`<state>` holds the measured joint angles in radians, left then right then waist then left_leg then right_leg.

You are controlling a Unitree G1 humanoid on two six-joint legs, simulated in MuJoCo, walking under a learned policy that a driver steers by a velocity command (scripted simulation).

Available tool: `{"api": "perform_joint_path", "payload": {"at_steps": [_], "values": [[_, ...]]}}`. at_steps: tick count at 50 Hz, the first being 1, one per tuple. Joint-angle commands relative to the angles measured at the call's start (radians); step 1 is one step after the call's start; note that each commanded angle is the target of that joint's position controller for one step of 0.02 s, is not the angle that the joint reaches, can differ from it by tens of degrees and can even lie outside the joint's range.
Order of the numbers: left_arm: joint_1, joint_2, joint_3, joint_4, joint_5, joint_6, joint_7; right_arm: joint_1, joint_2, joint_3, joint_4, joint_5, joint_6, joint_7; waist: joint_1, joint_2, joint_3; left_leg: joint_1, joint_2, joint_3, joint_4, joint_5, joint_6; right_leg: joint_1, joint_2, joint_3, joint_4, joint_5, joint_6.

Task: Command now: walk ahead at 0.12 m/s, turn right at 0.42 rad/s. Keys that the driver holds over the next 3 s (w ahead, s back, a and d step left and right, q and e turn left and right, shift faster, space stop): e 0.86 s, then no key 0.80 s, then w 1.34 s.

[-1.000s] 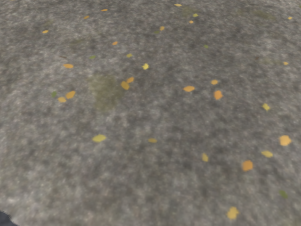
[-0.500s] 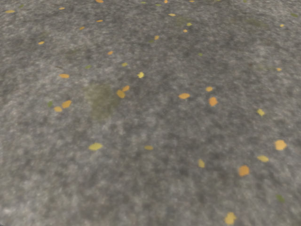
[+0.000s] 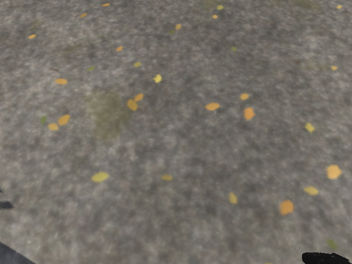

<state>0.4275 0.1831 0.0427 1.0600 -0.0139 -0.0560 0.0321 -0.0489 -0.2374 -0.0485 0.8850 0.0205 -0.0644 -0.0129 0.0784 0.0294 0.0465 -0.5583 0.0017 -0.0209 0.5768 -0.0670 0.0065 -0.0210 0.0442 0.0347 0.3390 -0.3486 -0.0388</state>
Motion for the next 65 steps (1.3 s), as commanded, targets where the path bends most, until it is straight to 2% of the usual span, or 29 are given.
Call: {"api": "perform_joint_path", "payload": {"at_steps": [1,2,3,4,5,6,7,10,16,23,24,25,26,27,29,32,41,46,48,49,50,51,52,53,54,57,60,63,65], "values": [[-0.08,0.181,0.049,-0.078,-0.013,0.0,0.013,0.124,-0.142,-0.04,-0.021,-0.008,-0.01,-0.006,-0.131,-0.158,-0.071,0.217,-0.027,-0.005,-0.112,0.056,0.033,-0.044,-0.202,0.169,0.112,0.794,-0.061],[-0.101,0.167,0.048,-0.097,-0.01,0.001,0.008,0.207,-0.173,-0.054,0.0,-0.02,-0.018,-0.01,-0.165,-0.122,-0.132,0.364,-0.006,-0.006,-0.176,0.178,0.06,-0.071,-0.146,0.149,0.23,0.762,-0.03],[-0.113,0.121,0.034,-0.142,0.007,0.001,0.004,0.312,-0.232,-0.065,0.004,-0.047,-0.021,-0.019,-0.183,0.005,-0.28,0.645,0.176,-0.163,-0.125,0.474,0.125,-0.23,-0.062,0.115,0.471,0.446,0.007],[0.061,-0.002,0.005,-0.135,0.011,0.005,0.005,0.299,-0.26,-0.06,-0.008,-0.058,-0.011,-0.016,-0.09,0.261,-0.415,0.872,0.464,-0.465,-0.103,0.796,0.303,-0.493,0.102,0.06,0.783,-0.405,0.048],[0.117,0.109,0.029,-0.117,-0.008,0.016,0.004,0.252,-0.195,-0.045,-0.035,-0.044,-0.004,-0.012,-0.078,0.198,-0.446,0.768,0.469,-0.547,-0.192,0.499,0.333,-0.509,0.026,0.115,0.93,-0.395,0.059],[0.023,0.169,0.049,-0.135,-0.021,0.033,0.008,0.153,-0.13,-0.029,-0.068,-0.028,0.002,-0.015,-0.073,0.104,-0.291,0.637,0.403,-0.407,-0.221,0.293,0.285,-0.574,-0.021,0.07,0.961,-0.311,0.074],[-0.035,0.179,0.057,-0.152,-0.018,0.052,0.016,0.095,-0.107,-0.02,-0.075,-0.021,0.008,-0.018,-0.061,0.05,-0.202,0.511,0.335,-0.29,-0.255,0.139,0.238,-0.578,-0.062,0.041,0.935,-0.241,0.09],[-0.06,0.154,0.069,-0.192,-0.005,0.091,0.028,0.07,-0.125,-0.022,-0.058,-0.053,0.019,-0.025,-0.038,0.097,-0.105,0.25,0.254,-0.117,-0.341,-0.024,0.219,-0.465,-0.089,0.002,0.886,-0.123,0.097],[-0.177,0.142,0.056,-0.293,-0.001,0.092,0.007,0.081,-0.186,-0.043,-0.053,-0.039,0.026,-0.052,-0.057,0.079,-0.138,0.301,0.316,-0.037,-0.374,0.005,0.264,-0.439,-0.131,-0.024,0.622,-0.029,0.085],[-0.149,0.186,0.072,-0.315,0.003,0.101,-0.034,0.097,-0.211,-0.055,-0.052,0.001,0.061,-0.038,-0.024,0.067,-0.146,0.307,0.302,0.086,-0.234,-0.11,0.142,-0.197,-0.067,-0.121,0.228,0.096,-0.008],[-0.109,0.217,0.086,-0.307,0.008,0.103,-0.03,0.149,-0.176,-0.049,-0.032,0.003,0.068,-0.032,-0.019,0.0,-0.129,0.234,0.254,0.135,-0.109,-0.186,0.072,-0.114,-0.071,-0.061,0.117,0.162,-0.049],[-0.087,0.325,0.111,-0.323,0.011,0.103,-0.01,0.164,-0.111,-0.035,-0.048,-0.024,0.074,-0.018,-0.048,-0.276,-0.092,-0.002,0.126,0.247,0.213,-0.433,-0.037,-0.019,-0.307,0.282,-0.001,0.406,-0.148],[-0.124,0.398,0.114,-0.364,0.041,0.084,-0.011,0.072,-0.123,-0.042,-0.109,-0.041,0.065,-0.024,-0.044,-0.337,-0.075,-0.166,0.003,0.105,0.421,-0.61,-0.066,-0.101,-0.446,0.522,-0.048,0.465,-0.315],[-0.152,0.351,0.105,-0.372,0.054,0.058,-0.018,0.022,-0.162,-0.053,-0.121,-0.032,0.064,-0.028,-0.034,-0.217,-0.091,-0.167,0.016,0.002,0.529,-0.548,-0.048,-0.122,-0.397,0.449,-0.06,0.414,-0.303],[-0.254,0.301,0.093,-0.394,0.022,0.034,-0.014,0.098,-0.179,-0.066,-0.08,-0.023,0.068,-0.039,-0.095,-0.146,-0.104,-0.161,0.039,-0.038,0.543,-0.368,-0.029,-0.118,-0.301,0.314,-0.034,0.348,-0.184],[-0.255,0.25,0.07,-0.404,0.012,0.037,-0.004,0.125,-0.168,-0.07,-0.072,-0.028,0.063,-0.04,-0.107,-0.148,-0.142,-0.098,0.018,-0.037,0.577,-0.264,-0.045,-0.132,-0.257,0.261,-0.014,0.455,-0.172],[-0.214,0.296,0.085,-0.433,0.008,0.059,0.013,0.063,-0.138,-0.051,-0.11,-0.014,0.046,-0.019,-0.059,-0.184,-0.121,0.007,-0.023,-0.064,0.208,-0.262,-0.082,-0.11,-0.232,0.364,0.017,0.366,-0.193],[-0.253,0.281,0.075,-0.46,0.008,0.073,0.006,0.122,-0.155,-0.05,-0.104,-0.007,0.029,0.002,-0.065,-0.197,-0.164,0.153,-0.031,-0.05,0.062,-0.285,-0.062,-0.106,-0.225,0.422,0.084,0.543,-0.186],[-0.277,0.267,0.066,-0.465,-0.002,0.082,0.01,0.171,-0.148,-0.047,-0.094,-0.01,0.021,0.013,-0.102,-0.183,-0.167,0.277,-0.026,-0.025,-0.145,-0.132,-0.033,-0.129,-0.187,0.411,0.127,0.522,-0.141],[-0.257,0.251,0.06,-0.463,-0.001,0.083,0.013,0.19,-0.168,-0.052,-0.091,-0.02,0.02,0.016,-0.104,-0.15,-0.166,0.371,0.022,-0.051,-0.224,0.001,-0.008,-0.181,-0.15,0.389,0.155,0.408,-0.097],[-0.219,0.203,0.045,-0.466,0.017,0.081,0.013,0.202,-0.229,-0.061,-0.101,-0.041,0.023,0.012,-0.076,0.022,-0.187,0.486,0.199,-0.22,-0.246,0.165,0.054,-0.293,-0.053,0.286,0.312,0.164,-0.04],[-0.177,0.2,0.047,-0.48,0.014,0.071,0.01,0.188,-0.274,-0.065,-0.101,-0.056,0.033,0.009,-0.032,0.224,-0.135,0.507,0.356,-0.406,-0.24,0.404,0.222,-0.478,0.107,0.157,0.454,-0.269,0.016],[-0.199,0.275,0.066,-0.48,0.022,0.061,0.01,0.186,-0.236,-0.057,-0.11,-0.057,0.028,0.008,-0.068,0.198,-0.138,0.445,0.432,-0.482,-0.261,0.341,0.326,-0.508,0.053,0.154,0.657,-0.335,0.06],[-0.214,0.317,0.084,-0.464,0.008,0.062,0.011,0.158,-0.213,-0.052,-0.122,-0.046,0.025,0.005,-0.071,0.125,-0.113,0.434,0.371,-0.408,-0.261,0.264,0.301,-0.522,0.039,0.162,0.763,-0.274,0.073],[-0.206,0.297,0.085,-0.444,0.006,0.071,0.014,0.123,-0.197,-0.047,-0.125,-0.033,0.026,0.002,-0.056,0.091,-0.095,0.424,0.304,-0.325,-0.249,0.203,0.247,-0.528,0.033,0.161,0.793,-0.213,0.088],[-0.2,0.212,0.06,-0.431,0.009,0.087,0.012,0.112,-0.149,-0.024,-0.116,-0.02,0.032,-0.002,-0.054,0.101,-0.079,0.4,0.214,-0.192,-0.247,0.225,0.21,-0.466,0.02,0.126,0.729,-0.113,0.124],[-0.259,0.151,0.029,-0.448,0.011,0.079,0.005,0.14,-0.161,-0.024,-0.099,-0.024,0.048,-0.005,-0.093,0.147,-0.097,0.425,0.18,-0.136,-0.229,0.239,0.198,-0.353,-0.039,0.019,0.447,-0.096,0.134],[-0.242,0.181,0.036,-0.431,-0.002,0.076,0.005,0.178,-0.201,-0.029,-0.085,-0.016,0.058,-0.002,-0.102,0.15,-0.104,0.433,0.199,-0.17,-0.198,0.25,0.202,-0.242,-0.031,-0.022,0.209,0.007,0.122],[-0.204,0.198,0.04,-0.407,0.009,0.075,0.005,0.202,-0.179,-0.019,-0.072,-0.003,0.051,0.002,-0.081,0.118,-0.092,0.377,0.177,-0.164,-0.183,0.189,0.145,-0.102,-0.036,-0.009,-0.018,0.225,0.08]]}}
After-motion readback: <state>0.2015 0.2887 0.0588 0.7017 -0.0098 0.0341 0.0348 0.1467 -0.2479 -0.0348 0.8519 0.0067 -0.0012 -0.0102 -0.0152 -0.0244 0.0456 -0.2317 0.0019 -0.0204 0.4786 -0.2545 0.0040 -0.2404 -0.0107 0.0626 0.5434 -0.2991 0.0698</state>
